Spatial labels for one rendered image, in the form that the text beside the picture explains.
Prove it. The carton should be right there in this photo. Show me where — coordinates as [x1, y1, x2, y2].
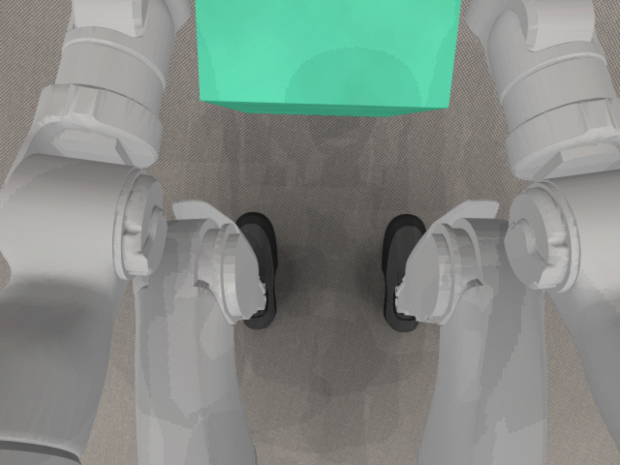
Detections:
[195, 0, 461, 117]

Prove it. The left robot upper arm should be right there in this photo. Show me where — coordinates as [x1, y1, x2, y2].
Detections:
[0, 153, 168, 465]

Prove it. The robot left thigh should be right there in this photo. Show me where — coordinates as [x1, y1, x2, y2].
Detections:
[135, 218, 259, 465]

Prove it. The robot right shin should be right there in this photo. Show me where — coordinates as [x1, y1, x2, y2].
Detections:
[395, 199, 545, 324]

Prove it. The left robot forearm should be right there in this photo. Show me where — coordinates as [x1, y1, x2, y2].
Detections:
[0, 0, 192, 260]

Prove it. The right robot upper arm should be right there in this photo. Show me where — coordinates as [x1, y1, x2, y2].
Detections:
[504, 170, 620, 451]

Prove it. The right robot forearm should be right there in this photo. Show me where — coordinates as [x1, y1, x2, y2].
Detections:
[465, 0, 620, 183]

